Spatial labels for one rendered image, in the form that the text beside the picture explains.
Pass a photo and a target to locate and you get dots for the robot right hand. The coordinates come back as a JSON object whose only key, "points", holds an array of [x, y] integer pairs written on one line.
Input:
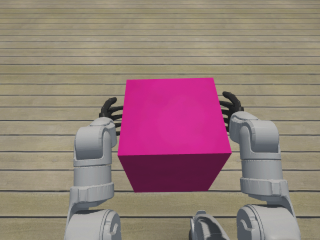
{"points": [[233, 107]]}

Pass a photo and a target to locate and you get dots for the right robot thigh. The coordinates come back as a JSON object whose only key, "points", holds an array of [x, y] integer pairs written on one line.
{"points": [[206, 227]]}

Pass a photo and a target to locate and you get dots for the right robot shin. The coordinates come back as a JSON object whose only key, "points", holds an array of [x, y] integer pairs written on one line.
{"points": [[201, 212]]}

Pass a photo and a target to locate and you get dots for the left robot forearm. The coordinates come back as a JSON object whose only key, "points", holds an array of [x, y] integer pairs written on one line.
{"points": [[92, 159]]}

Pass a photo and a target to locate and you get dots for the robot left hand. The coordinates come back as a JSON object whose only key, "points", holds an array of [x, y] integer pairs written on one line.
{"points": [[106, 111]]}

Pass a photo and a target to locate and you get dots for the right robot forearm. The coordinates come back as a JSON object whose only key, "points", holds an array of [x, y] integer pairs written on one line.
{"points": [[259, 145]]}

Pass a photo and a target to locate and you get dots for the carton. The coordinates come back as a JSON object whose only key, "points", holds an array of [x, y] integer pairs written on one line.
{"points": [[173, 136]]}

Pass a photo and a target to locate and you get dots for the left robot upper arm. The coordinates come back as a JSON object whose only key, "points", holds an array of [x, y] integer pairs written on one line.
{"points": [[96, 224]]}

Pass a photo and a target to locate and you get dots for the right robot upper arm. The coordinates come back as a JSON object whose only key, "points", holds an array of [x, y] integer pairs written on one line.
{"points": [[266, 222]]}

